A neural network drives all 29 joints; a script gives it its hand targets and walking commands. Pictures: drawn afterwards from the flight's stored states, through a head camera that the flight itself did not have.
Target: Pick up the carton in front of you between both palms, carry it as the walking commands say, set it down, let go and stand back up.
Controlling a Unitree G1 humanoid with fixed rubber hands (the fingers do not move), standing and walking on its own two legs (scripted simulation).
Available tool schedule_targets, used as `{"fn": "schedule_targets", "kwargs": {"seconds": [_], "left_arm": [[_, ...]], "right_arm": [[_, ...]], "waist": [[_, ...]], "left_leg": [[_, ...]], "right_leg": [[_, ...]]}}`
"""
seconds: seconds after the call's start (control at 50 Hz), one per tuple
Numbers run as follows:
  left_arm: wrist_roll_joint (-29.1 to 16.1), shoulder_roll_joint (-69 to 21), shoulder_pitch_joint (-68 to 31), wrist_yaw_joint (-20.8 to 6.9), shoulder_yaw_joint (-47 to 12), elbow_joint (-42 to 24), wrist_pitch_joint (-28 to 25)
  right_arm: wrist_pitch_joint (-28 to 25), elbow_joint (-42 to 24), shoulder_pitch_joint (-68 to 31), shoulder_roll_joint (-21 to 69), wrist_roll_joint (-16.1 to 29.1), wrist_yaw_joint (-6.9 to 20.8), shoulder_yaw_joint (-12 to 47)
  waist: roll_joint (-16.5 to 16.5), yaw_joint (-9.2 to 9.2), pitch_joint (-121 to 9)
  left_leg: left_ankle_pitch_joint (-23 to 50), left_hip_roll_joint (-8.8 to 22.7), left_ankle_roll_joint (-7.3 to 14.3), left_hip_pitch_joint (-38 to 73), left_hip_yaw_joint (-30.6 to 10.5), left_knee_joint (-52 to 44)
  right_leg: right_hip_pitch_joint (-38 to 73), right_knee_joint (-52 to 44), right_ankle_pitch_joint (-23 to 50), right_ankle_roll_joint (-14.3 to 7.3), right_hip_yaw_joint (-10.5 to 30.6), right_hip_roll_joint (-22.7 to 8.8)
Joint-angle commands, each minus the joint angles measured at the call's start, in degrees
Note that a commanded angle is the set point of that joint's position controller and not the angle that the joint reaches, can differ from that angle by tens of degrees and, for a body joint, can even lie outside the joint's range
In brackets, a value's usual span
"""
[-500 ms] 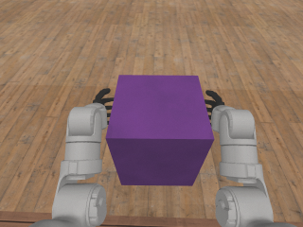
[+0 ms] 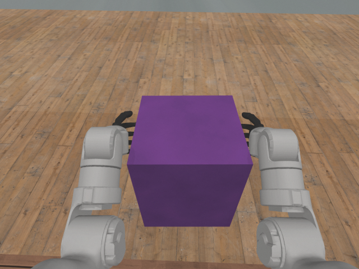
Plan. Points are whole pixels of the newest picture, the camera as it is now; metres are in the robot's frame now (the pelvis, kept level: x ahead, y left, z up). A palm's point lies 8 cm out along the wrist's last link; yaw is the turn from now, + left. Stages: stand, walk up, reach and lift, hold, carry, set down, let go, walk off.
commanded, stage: carry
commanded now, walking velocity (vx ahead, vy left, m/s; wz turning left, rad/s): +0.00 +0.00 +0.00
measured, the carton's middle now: (187, 163) +0.34 +0.00 +0.06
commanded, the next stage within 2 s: none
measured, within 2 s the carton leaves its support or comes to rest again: neither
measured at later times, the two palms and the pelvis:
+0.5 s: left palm (116, 143) +0.33 +0.15 +0.13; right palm (255, 144) +0.33 -0.14 +0.13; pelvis -0.01 +0.00 +0.00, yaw +0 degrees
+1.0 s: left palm (115, 145) +0.33 +0.16 +0.13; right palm (255, 146) +0.33 -0.14 +0.13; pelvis -0.02 +0.01 +0.00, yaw +0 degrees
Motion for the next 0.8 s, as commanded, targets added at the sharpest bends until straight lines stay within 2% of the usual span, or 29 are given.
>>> {"fn": "schedule_targets", "kwargs": {"seconds": [0.0, 0.78], "left_arm": [[-23.8, -64.4, -42.0, -13.5, -31.8, -6.9, -1.3], [-23.7, -64.6, -41.9, -13.4, -31.9, -6.9, -1.2]], "right_arm": [[-1.6, -7.0, -42.3, 63.6, 23.4, 13.5, 31.5], [-1.5, -7.0, -42.5, 63.7, 23.6, 13.7, 31.6]], "waist": [[0.2, -0.09, -20.3], [0.2, -0.16, -20.9]], "left_leg": [[11.2, 7.3, 1.6, 10.7, -7.0, -2.5], [9.9, 7.4, 1.9, 9.9, -7.4, -3.7]], "right_leg": [[2.7, -4.5, 12.6, -1.1, 6.6, -8.3], [1.7, -4.5, 10.5, -1.1, 6.9, -8.3]]}}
